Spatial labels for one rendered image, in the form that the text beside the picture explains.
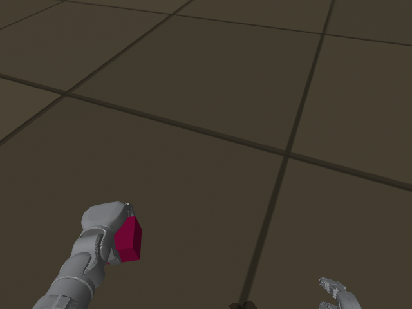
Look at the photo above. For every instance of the small box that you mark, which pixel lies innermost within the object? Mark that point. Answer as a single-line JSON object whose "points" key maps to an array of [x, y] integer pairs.
{"points": [[128, 240]]}

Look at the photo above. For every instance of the left robot hand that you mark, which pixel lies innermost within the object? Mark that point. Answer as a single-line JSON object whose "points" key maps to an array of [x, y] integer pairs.
{"points": [[111, 215]]}

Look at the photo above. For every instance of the right robot hand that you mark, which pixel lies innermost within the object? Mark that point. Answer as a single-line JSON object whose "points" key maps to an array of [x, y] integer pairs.
{"points": [[345, 300]]}

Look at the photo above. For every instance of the left robot arm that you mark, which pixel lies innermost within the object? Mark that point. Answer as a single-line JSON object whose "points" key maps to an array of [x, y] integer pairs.
{"points": [[82, 273]]}

